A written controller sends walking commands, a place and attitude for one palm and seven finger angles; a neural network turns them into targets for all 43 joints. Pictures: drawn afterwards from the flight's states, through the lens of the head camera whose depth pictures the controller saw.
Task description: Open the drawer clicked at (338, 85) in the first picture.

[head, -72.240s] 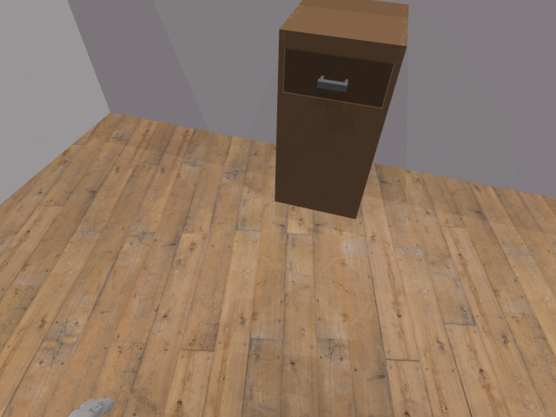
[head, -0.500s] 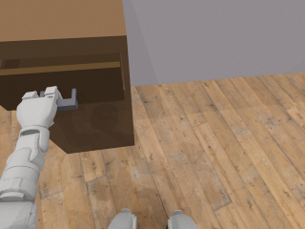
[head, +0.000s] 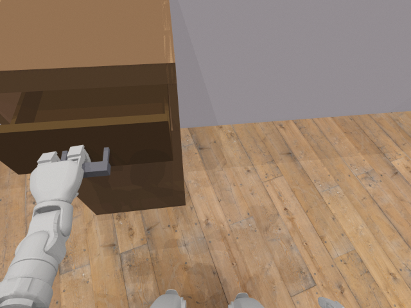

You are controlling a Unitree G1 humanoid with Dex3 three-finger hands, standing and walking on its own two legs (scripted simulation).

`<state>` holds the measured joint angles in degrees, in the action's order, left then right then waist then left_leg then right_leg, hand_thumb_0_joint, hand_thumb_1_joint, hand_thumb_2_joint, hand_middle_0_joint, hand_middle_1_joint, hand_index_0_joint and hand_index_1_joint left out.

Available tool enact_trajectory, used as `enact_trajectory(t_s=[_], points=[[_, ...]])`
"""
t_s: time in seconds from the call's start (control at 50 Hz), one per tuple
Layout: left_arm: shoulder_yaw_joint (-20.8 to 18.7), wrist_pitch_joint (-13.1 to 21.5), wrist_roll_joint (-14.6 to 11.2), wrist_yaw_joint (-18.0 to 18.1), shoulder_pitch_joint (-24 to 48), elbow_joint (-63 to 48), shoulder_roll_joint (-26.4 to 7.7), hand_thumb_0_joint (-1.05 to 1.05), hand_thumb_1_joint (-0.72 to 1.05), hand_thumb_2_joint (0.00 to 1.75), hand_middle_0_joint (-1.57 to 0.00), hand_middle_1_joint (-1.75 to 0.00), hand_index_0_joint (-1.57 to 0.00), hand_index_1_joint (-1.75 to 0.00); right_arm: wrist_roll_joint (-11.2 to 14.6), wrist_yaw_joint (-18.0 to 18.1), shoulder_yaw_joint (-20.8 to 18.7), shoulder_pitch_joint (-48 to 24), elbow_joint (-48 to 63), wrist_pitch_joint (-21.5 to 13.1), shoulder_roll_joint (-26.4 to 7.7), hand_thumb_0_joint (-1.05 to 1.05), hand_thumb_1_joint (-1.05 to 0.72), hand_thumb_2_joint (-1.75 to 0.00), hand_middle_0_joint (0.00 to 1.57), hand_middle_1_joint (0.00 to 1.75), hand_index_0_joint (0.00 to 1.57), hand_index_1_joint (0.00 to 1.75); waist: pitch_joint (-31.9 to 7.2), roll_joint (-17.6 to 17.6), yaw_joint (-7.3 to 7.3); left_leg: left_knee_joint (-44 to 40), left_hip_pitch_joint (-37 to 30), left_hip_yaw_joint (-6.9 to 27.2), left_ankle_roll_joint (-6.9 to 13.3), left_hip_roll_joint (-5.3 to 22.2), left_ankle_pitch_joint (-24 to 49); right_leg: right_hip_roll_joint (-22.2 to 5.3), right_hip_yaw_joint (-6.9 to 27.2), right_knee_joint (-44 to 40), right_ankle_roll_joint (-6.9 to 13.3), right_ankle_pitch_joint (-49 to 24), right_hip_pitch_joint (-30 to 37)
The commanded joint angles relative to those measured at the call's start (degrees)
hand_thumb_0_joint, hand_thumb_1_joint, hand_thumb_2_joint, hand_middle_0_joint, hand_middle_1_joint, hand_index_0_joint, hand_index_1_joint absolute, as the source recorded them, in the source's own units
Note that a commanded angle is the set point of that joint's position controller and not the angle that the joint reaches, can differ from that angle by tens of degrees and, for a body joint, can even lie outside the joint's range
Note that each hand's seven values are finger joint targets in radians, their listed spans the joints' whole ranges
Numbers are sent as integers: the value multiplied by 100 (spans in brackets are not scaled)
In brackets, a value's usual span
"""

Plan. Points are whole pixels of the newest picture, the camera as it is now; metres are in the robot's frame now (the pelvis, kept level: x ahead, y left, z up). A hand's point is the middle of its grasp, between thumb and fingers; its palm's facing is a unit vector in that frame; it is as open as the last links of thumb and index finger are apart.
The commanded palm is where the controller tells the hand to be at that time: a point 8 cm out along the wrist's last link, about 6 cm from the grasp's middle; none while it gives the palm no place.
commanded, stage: pull the drawer open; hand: left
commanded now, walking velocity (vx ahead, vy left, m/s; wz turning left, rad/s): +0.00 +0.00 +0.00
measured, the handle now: (84, 161) +0.40 +0.28 -0.02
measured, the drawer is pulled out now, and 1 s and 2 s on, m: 0.10 0.21 0.30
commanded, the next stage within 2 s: open the thumb to release the handle in 1.96 s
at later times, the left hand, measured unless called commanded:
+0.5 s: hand (66, 217) +0.29 +0.29 -0.04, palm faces -0.04 -0.04 -1.00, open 5.7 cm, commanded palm +0.26 +0.28 +0.01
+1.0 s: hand (62, 244) +0.24 +0.28 -0.04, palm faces -0.05 -0.05 -1.00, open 5.8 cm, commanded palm +0.20 +0.27 +0.01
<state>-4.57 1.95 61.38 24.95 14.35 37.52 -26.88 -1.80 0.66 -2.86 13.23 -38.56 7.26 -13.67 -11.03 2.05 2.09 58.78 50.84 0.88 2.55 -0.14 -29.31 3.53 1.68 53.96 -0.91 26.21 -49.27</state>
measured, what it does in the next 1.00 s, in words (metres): stands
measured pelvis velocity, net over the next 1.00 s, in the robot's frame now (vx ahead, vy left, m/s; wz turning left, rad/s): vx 0.01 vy -0.01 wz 0.01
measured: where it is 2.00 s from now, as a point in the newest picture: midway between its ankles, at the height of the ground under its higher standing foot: outside the picture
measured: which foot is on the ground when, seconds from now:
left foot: down 0.00-1.00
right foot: down 0.00-1.00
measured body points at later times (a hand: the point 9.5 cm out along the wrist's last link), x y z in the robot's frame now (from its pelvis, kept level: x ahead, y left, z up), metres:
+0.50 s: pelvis +0.00 -0.01 +0.00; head +0.07 +0.00 +0.44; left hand +0.28 +0.29 +0.01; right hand +0.14 -0.26 -0.12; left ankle -0.02 +0.09 -0.67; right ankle -0.01 -0.14 -0.67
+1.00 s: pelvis +0.01 -0.01 +0.00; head +0.08 -0.01 +0.45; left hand +0.24 +0.28 +0.02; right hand +0.17 -0.26 -0.11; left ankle -0.02 +0.09 -0.67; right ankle -0.01 -0.14 -0.67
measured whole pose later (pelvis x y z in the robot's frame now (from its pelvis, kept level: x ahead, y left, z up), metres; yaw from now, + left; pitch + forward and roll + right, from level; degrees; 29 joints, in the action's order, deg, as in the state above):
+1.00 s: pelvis +0.01 -0.01 +0.00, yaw +0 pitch +18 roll -2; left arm -4.5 -0.1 60.2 28.9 -14.2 15.1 -22.6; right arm -2.2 0.1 -2.0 9.2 -36.1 3.5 -12.9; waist -11.6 1.6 0.5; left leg 58.3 45.8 0.6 1.6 -0.1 -30.6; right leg 3.6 1.9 55.3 0.1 28.3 -45.3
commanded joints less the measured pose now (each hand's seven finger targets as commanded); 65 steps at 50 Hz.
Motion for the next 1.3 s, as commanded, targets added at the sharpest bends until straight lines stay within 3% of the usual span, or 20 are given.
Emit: enact_trajectory(t_s=[0.0, 0.06, 0.12, 0.16, 0.2, 0.28, 0.34, 0.38, 0.4, 0.46, 0.52, 0.66, 0.84, 0.88, 0.96, 0.98, 1.04, 1.16, 1.24, 1.28], points=[[-344, 85, 8, 322, 409, -1210, -1093, 0, 90, 90, -40, -135, -40, -135, 22, 63, -319, 193, 572, -163, -932, 0, -90, -90, 20, 30, 20, 30, -1974, 358, -210, -663, -1974, 78, -147, 103, 3607, 74, -418, -339, 324, -2300, 899], [-436, 82, 25, 366, 129, -1365, -1150, 0, 90, 90, -40, -135, -40, -135, 14, 83, -314, 117, 588, -195, -926, 0, -90, -90, 20, 30, 20, 30, -1997, 391, -269, -687, -1986, 62, -147, 96, 3570, 63, -396, -314, 328, -2309, 964], [-271, 38, -8, 412, -157, -1449, -871, 0, 90, 90, -40, -135, -40, -135, 21, 74, -340, 94, 569, -255, -906, 0, -90, -90, 20, 30, 20, 30, -1831, 314, -213, -686, -2007, 77, -144, 95, 3515, 74, -425, -345, 334, -2269, 920], [-278, 45, -5, 442, -104, -1627, -893, 0, 90, 90, -40, -135, -40, -135, 16, 79, -324, 21, 608, -278, -903, 0, -90, -90, 20, 30, 20, 30, -1850, 316, -194, -689, -1995, 73, -139, 95, 3460, 57, -411, -348, 315, -2253, 904], [-479, 13, -2, 469, -432, -1696, -1092, 0, 90, 90, -40, -135, -40, -135, 2, 89, -303, -28, 630, -287, -909, 0, -90, -90, 20, 30, 20, 30, -1929, 322, -309, -704, -1929, 46, -136, 59, 3380, 55, -384, -326, 331, -2300, 1066], [-383, -47, -25, 488, -562, -1690, -938, 0, 90, 90, -40, -135, -40, -135, 12, 99, -297, -100, 593, -334, -899, 0, -90, -90, 20, 30, 20, 30, -1582, 384, -264, -730, -1875, 55, -133, 49, 3161, 58, -405, -354, 352, -2150, 949], [-447, -84, -26, 502, -707, -1775, -985, 0, 90, 90, -40, -135, -40, -135, 10, 105, -284, -164, 628, -353, -905, 0, -90, -90, 20, 30, 20, 30, -1633, 351, -300, -748, -1841, 72, -135, 30, 3065, 56, -404, -346, 366, -2102, 1010], [-278, -98, -22, 533, -983, -1883, -741, 0, 90, 90, -40, -135, -40, -135, 12, 94, -299, -176, 680, -397, -859, 0, -90, -90, 20, 30, 20, 30, -1643, 381, -320, -743, -1995, 70, -142, 38, 3198, 57, -421, -355, 357, -2110, 986], [-281, -74, -3, 556, -819, -2056, -800, 0, 90, 90, -40, -135, -40, -135, 13, 99, -283, -250, 707, -408, -862, 0, -90, -90, 20, 30, 20, 30, -1731, 331, -274, -723, -1993, 53, -138, 37, 3165, 49, -403, -363, 336, -2142, 965], [-429, -116, -25, 553, -1182, -2051, -904, 0, 90, 90, -40, -135, -40, -135, 5, 108, -251, -328, 737, -413, -858, 0, -90, -90, 20, 30, 20, 30, -1689, 282, -365, -759, -1926, 48, -141, 19, 3131, 35, -386, -352, 340, -2170, 1077], [-300, -134, -44, 528, -1357, -2081, -722, 0, 90, 90, -40, -135, -40, -135, 16, 104, -256, -340, 754, -448, -848, 0, -90, -90, 20, 30, 20, 30, -1454, 197, -315, -763, -1813, 33, -124, -8, 2893, 44, -386, -392, 350, -2138, 1095], [-381, -110, 7, 579, -1542, -2380, -783, 0, 90, 90, -40, -135, -40, -135, -5, 112, -225, -501, 842, -478, -823, 0, -90, -90, 20, 30, 20, 30, -1491, 236, -366, -742, -1779, 13, -115, -37, 2731, 22, -363, -360, 349, -2055, 1061], [-518, -150, -104, 619, -2867, -2804, -662, 0, 90, 90, -40, -135, -40, -135, 1, 42, -218, -599, 961, -545, -789, 0, -90, -90, 20, 30, 20, 30, -1542, 202, -508, -702, -1882, 38, -141, -27, 3265, 23, -326, -308, 365, -2533, 1329], [-404, -154, -110, 650, -3287, -2969, -469, 0, 90, 90, -40, -135, -40, -135, 6, 6, -225, -601, 1003, -577, -746, 0, -90, -90, 20, 30, 20, 30, -1478, 258, -509, -677, -1968, 28, -154, -19, 3374, 22, -346, -301, 352, -2564, 1291], [-511, -111, -53, 765, -3611, -3463, -533, 0, 90, 90, -40, -135, -40, -135, -38, -46, -199, -754, 1068, -601, -741, 0, -90, -90, 20, 30, 20, 30, -1571, 305, -544, -626, -2013, 34, -171, 1, 3571, -4, -310, -216, 343, -2719, 1245], [-454, -133, -78, 781, -3974, -3365, -396, 0, 90, 90, -40, -135, -40, -135, -27, -71, -217, -698, 1076, -625, -716, 0, -90, -90, 20, 30, 20, 30, -1412, 212, -523, -621, -2000, 58, -179, 14, 3603, 12, -341, -221, 350, -2700, 1246], [-442, -162, -60, 840, -3804, -3613, -400, 0, 90, 90, -40, -135, -40, -135, -57, -104, -208, -751, 1090, -628, -753, 0, -90, -90, 20, 30, 20, 30, -1267, 270, -438, -599, -1927, 103, -180, 28, 3504, 4, -388, -188, 360, -2542, 1071], [-453, -143, 19, 977, -4195, -3871, -373, 0, 90, 90, -40, -135, -40, -135, -100, -129, -174, -927, 1152, -637, -720, 0, -90, -90, 20, 30, 20, 30, -1337, 344, -528, -538, -1960, 105, -198, 13, 3322, 3, -388, -89, 356, -2251, 888], [-219, -197, 32, 996, -4062, -3992, -181, 0, 90, 90, -40, -135, -40, -135, -110, -114, -175, -945, 1186, -640, -710, 0, -90, -90, 20, 30, 20, 30, -1215, 353, -442, -530, -1923, 165, -195, 12, 3113, 13, -446, -91, 374, -2002, 759], [-239, -202, 50, 1008, -4223, -3944, -172, 0, 90, 90, -40, -135, -40, -135, -105, -95, -190, -952, 1184, -658, -673, 0, -90, -90, 20, 30, 20, 30, -1190, 278, -486, -534, -1955, 148, -201, 8, 2987, 20, -440, -104, 372, -1902, 761]])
